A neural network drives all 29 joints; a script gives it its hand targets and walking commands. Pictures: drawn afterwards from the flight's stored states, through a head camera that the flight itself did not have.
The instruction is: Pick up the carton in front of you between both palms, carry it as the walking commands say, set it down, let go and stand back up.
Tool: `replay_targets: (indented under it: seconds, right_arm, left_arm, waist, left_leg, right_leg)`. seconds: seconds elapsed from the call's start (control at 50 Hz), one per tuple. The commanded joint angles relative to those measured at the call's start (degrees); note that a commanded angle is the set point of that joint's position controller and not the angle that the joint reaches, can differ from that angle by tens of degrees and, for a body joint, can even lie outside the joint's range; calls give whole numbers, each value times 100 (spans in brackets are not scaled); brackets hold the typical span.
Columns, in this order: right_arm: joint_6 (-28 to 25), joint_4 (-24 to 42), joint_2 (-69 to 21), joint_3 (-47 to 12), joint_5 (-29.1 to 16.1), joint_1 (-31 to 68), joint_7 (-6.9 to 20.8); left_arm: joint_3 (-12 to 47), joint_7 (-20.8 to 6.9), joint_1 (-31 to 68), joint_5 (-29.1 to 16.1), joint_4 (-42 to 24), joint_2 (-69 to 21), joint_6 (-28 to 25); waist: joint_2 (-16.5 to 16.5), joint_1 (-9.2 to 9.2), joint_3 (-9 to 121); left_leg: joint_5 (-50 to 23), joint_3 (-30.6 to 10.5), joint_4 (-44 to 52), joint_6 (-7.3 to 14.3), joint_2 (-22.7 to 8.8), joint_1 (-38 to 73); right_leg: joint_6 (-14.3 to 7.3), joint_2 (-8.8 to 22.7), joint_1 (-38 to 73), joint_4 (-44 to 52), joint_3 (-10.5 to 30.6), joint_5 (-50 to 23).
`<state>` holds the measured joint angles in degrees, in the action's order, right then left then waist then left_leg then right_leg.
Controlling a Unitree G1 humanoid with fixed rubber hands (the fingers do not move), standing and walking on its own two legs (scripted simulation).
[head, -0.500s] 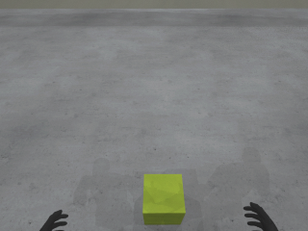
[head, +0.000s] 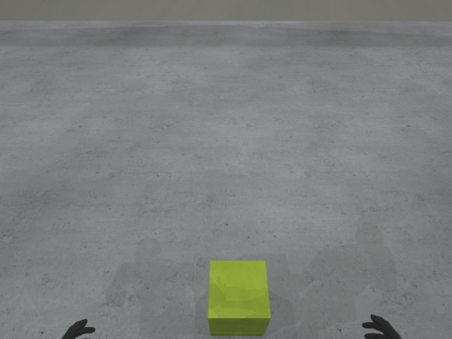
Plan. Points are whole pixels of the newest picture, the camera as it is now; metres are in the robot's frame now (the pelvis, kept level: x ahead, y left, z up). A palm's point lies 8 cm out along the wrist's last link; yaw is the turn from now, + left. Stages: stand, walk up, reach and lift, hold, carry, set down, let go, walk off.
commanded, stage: stand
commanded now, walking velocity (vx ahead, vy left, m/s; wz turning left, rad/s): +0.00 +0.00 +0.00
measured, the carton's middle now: (237, 299) +0.40 -0.04 -0.65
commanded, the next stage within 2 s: none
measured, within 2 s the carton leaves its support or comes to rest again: neither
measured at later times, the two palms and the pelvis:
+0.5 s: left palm out of the picture +0.08 +0.31 -0.09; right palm out of the picture +0.08 -0.30 -0.10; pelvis -0.02 +0.00 +0.00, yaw +0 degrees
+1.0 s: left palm out of the picture +0.07 +0.32 -0.10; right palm out of the picture +0.07 -0.30 -0.10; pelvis -0.02 +0.01 +0.01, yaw +0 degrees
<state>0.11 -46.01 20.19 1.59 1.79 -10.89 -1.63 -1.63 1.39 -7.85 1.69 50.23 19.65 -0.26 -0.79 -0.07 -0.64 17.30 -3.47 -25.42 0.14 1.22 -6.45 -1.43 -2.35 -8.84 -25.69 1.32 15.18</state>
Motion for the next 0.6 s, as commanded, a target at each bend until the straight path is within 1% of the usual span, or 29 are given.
replay_targets:
  seconds: [0.0, 0.3, 0.58]
  right_arm:
    - [-92, 175, 884, 174, -2, 185, -18]
    - [-124, -313, 1003, 108, -22, 278, 11]
    - [-129, -622, 1088, 59, -54, 326, 29]
  left_arm:
    - [-178, 6, 258, -12, -157, 934, -73]
    - [-134, -39, 321, -42, 277, 1060, -82]
    - [-91, -55, 328, -61, 533, 1154, -88]
  waist:
    - [47, -11, 168]
    - [67, -28, 9]
    - [57, -27, -6]
  left_leg:
    - [-1489, -454, 407, 27, -599, -165]
    - [-1054, -512, 697, 64, -645, -161]
    - [-1060, -537, 796, 92, -674, -146]
  right_leg:
    - [43, 709, 225, 400, 636, -1493]
    - [41, 759, 230, 697, 721, -1062]
    - [31, 794, 290, 789, 727, -1035]
